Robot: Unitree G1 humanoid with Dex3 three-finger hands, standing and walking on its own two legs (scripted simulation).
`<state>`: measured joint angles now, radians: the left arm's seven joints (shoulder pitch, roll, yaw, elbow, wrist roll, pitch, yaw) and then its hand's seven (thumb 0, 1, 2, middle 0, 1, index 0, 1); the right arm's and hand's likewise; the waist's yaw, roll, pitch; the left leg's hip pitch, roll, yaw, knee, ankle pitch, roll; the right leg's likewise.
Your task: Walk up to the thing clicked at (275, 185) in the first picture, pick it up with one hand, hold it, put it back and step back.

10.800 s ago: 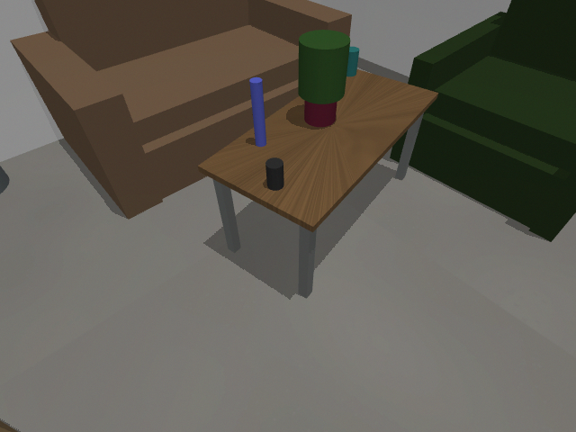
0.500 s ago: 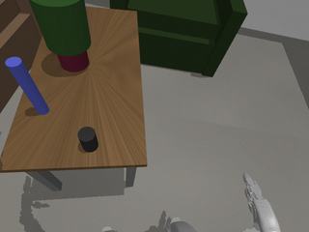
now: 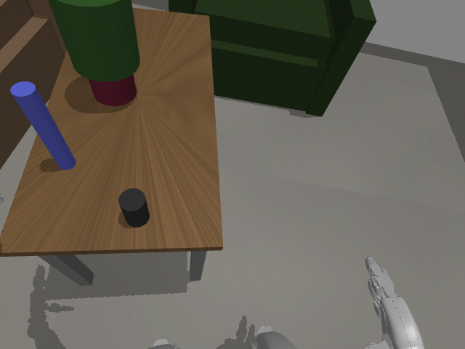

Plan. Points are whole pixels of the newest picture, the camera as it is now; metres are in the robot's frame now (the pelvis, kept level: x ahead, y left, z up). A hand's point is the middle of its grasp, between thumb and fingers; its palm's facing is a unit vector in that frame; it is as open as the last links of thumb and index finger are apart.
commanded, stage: go down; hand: left
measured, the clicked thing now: (135, 208) +0.47 +0.17 -0.18
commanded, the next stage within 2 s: none
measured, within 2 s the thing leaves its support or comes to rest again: neither
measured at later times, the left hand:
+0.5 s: hand out of the picture +0.42 +0.35 +0.06, palm faces +0.13 -0.99 +0.00, open 16.9 cm
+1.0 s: hand out of the picture +0.41 +0.36 +0.06, palm faces +0.14 -0.99 +0.00, open 17.2 cm
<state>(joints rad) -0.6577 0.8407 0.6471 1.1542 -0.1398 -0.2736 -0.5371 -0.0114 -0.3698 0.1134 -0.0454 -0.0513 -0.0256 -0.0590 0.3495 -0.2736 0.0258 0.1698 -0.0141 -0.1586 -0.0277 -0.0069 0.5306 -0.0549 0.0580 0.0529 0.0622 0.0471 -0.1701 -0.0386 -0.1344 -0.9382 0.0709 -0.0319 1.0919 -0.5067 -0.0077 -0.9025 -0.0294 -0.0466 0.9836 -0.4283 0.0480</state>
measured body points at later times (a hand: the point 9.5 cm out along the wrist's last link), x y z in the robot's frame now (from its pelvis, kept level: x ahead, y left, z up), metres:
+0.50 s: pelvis +0.00 +0.00 +0.00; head +0.11 +0.06 +0.43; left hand +0.41 +0.41 +0.06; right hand +0.16 -0.25 +0.00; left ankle +0.00 +0.12 -0.66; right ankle +0.02 -0.16 -0.66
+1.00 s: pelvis -0.01 +0.00 -0.01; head +0.11 +0.06 +0.42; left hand +0.40 +0.41 +0.06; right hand +0.15 -0.25 -0.01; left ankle +0.00 +0.12 -0.66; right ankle +0.02 -0.16 -0.66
